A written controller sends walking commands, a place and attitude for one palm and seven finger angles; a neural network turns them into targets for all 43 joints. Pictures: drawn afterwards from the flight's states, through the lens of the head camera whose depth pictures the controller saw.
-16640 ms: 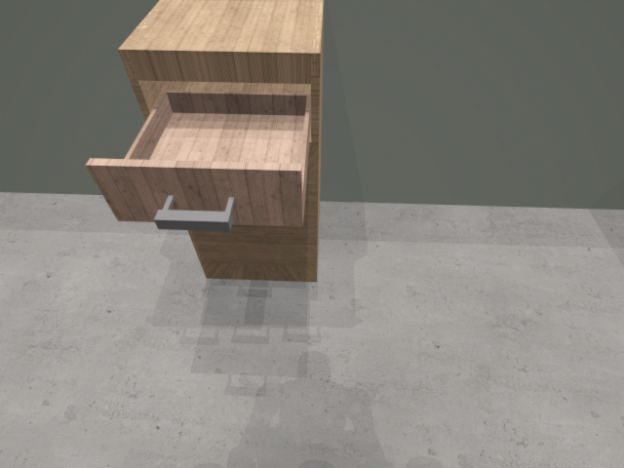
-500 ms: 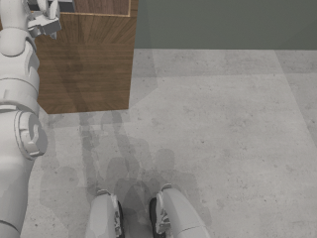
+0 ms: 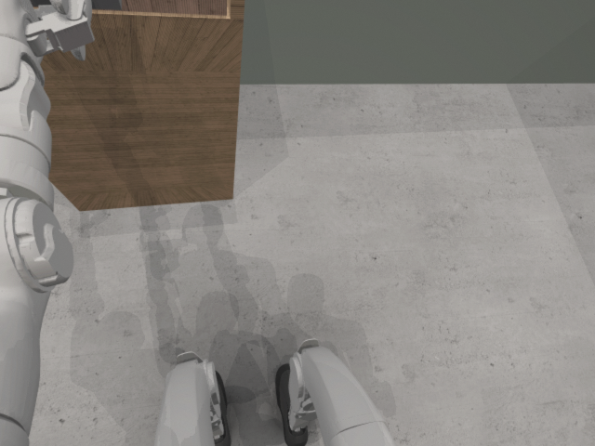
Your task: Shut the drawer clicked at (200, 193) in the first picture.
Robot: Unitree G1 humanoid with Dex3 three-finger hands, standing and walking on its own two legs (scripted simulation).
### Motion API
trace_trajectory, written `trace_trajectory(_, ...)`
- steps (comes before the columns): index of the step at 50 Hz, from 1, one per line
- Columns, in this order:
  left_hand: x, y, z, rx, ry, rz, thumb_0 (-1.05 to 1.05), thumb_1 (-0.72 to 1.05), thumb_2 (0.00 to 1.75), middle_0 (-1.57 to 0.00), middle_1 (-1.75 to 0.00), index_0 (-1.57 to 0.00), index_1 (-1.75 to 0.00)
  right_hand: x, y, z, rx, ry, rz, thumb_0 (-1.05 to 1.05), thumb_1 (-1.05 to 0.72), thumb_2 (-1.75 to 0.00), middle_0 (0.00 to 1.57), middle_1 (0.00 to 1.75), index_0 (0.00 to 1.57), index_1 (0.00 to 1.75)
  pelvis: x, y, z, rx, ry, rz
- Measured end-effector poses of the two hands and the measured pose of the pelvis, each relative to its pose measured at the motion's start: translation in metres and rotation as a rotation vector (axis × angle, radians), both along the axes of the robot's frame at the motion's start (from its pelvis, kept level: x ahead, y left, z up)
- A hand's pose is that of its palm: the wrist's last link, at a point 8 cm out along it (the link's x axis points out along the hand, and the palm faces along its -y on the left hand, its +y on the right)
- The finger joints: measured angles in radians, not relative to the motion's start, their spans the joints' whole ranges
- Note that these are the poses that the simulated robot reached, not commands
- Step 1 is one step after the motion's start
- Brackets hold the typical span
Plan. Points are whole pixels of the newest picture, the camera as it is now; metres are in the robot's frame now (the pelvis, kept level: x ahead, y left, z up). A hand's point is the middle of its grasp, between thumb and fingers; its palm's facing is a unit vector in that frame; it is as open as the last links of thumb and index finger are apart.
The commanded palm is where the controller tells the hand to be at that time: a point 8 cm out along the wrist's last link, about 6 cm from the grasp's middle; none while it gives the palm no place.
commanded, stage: pull the fist back off the drawer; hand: left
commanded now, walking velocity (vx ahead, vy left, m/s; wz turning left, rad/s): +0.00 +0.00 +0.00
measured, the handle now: out of the picture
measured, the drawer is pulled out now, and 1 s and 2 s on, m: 0.00 0.00 0.00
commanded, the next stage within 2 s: draw the hand back to the body in 0.36 s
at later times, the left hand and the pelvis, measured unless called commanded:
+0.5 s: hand (81, 25) +0.59 +0.16 +0.10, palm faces +0.05 -1.00 -0.03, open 3.2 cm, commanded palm +0.54 +0.20 +0.11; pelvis +0.04 +0.00 +0.03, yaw +0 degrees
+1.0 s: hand out of the picture +0.42 +0.19 +0.18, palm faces +0.04 -1.00 -0.07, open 3.3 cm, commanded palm +0.39 +0.25 +0.19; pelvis +0.08 +0.00 +0.09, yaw +3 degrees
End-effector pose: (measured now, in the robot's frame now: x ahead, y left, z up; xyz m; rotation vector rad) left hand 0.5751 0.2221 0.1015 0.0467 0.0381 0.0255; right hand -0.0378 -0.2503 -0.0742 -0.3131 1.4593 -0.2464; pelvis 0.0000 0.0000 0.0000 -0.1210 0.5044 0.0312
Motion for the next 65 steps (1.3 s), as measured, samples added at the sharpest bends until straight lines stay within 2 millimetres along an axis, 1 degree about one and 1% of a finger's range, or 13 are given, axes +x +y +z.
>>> trace_trajectory(7, -0.002, -0.002, -0.002, -0.007, -0.003, -0.006, -0.05, 0.60, 0.87, -1.40, -1.60, -1.40, -1.60, 0.004, 0.003, 0.000, 0.024, 0.005, -0.012, 0.00, -0.90, -0.90, 0.21, 0.30, 0.20, 0.30, 0.005, 0.000, 0.003, 0.004, -0.006, -0.006)
trace_trajectory(12, -0.005, -0.004, -0.004, -0.033, -0.007, 0.006, -0.04, 0.66, 0.86, -1.40, -1.60, -1.40, -1.60, 0.015, 0.005, 0.002, 0.043, -0.008, -0.028, 0.00, -0.90, -0.90, 0.21, 0.30, 0.20, 0.30, 0.013, 0.001, 0.010, 0.012, -0.015, -0.018)
trace_trajectory(20, -0.013, -0.005, -0.005, -0.013, 0.011, 0.025, -0.01, 0.82, 0.88, -1.40, -1.60, -1.40, -1.60, 0.045, 0.005, 0.007, 0.074, -0.039, -0.029, 0.00, -0.90, -0.90, 0.21, 0.30, 0.20, 0.30, 0.032, 0.001, 0.023, 0.027, -0.041, -0.023)
trace_trajectory(25, -0.012, -0.005, -0.002, -0.017, -0.014, 0.022, 0.01, 0.85, 0.90, -1.40, -1.60, -1.40, -1.60, 0.066, 0.001, 0.009, 0.076, -0.047, -0.017, 0.00, -0.90, -0.90, 0.21, 0.30, 0.20, 0.30, 0.044, 0.000, 0.028, 0.034, -0.046, -0.020)
trace_trajectory(28, -0.017, -0.002, 0.001, -0.013, -0.025, 0.022, 0.01, 0.86, 0.90, -1.40, -1.60, -1.40, -1.60, 0.080, -0.001, 0.012, 0.082, -0.062, -0.029, 0.00, -0.90, -0.90, 0.20, 0.30, 0.20, 0.30, 0.052, 0.000, 0.034, 0.041, -0.057, -0.028)
trace_trajectory(30, -0.027, 0.002, 0.006, -0.003, -0.032, 0.021, 0.02, 0.87, 0.90, -1.40, -1.60, -1.40, -1.60, 0.092, -0.002, 0.018, 0.091, -0.088, -0.041, 0.00, -0.90, -0.90, 0.20, 0.30, 0.20, 0.30, 0.059, 0.000, 0.042, 0.047, -0.073, -0.034)
trace_trajectory(33, -0.049, 0.007, 0.017, 0.008, -0.023, 0.016, 0.02, 0.88, 0.90, -1.40, -1.60, -1.40, -1.60, 0.115, 0.000, 0.027, 0.112, -0.144, -0.045, 0.00, -0.90, -0.90, 0.20, 0.30, 0.20, 0.30, 0.070, 0.000, 0.055, 0.055, -0.108, -0.038)
trace_trajectory(39, -0.096, 0.020, 0.043, -0.009, -0.028, 0.035, 0.02, 0.89, 0.90, -1.40, -1.60, -1.40, -1.60, 0.175, 0.000, 0.047, 0.129, -0.298, 0.018, 0.00, -0.90, -0.90, 0.20, 0.30, 0.20, 0.30, 0.085, -0.002, 0.075, 0.066, -0.194, -0.017)
trace_trajectory(45, -0.140, 0.026, 0.064, 0.001, -0.055, 0.022, 0.01, 0.90, 0.90, -1.40, -1.60, -1.40, -1.60, 0.235, -0.001, 0.066, 0.127, -0.481, 0.103, 0.00, -0.90, -0.90, 0.20, 0.30, 0.20, 0.30, 0.087, -0.002, 0.084, 0.076, -0.269, 0.007)
trace_trajectory(49, -0.169, 0.025, 0.075, -0.002, -0.052, 0.002, 0.01, 0.90, 0.90, -1.40, -1.60, -1.40, -1.60, 0.265, 0.004, 0.080, 0.134, -0.591, 0.149, 0.00, -0.90, -0.90, 0.20, 0.30, 0.20, 0.30, 0.083, -0.002, 0.089, 0.085, -0.315, 0.016)
trace_trajectory(56, -0.219, 0.028, 0.097, 0.170, 0.014, 0.132, 0.01, 0.89, 0.90, -1.40, -1.60, -1.40, -1.60, 0.294, 0.022, 0.103, 0.150, -0.679, 0.183, 0.00, -0.90, -0.90, 0.20, 0.30, 0.20, 0.30, 0.077, -0.003, 0.106, 0.109, -0.416, 0.014)
trace_trajectory(60, -0.241, 0.035, 0.113, 0.210, 0.009, 0.209, 0.01, 0.89, 0.90, -1.40, -1.60, -1.40, -1.60, 0.303, 0.033, 0.112, 0.167, -0.707, 0.211, 0.01, -0.90, -0.90, 0.20, 0.30, 0.20, 0.30, 0.075, -0.004, 0.114, 0.117, -0.467, 0.017)
trace_trajectory(65, -0.266, 0.039, 0.138, 0.244, -0.038, 0.262, 0.02, 0.89, 0.90, -1.40, -1.60, -1.40, -1.60, 0.306, 0.041, 0.119, 0.190, -0.726, 0.243, 0.01, -0.90, -0.90, 0.20, 0.30, 0.20, 0.30, 0.075, -0.006, 0.121, 0.125, -0.516, 0.019)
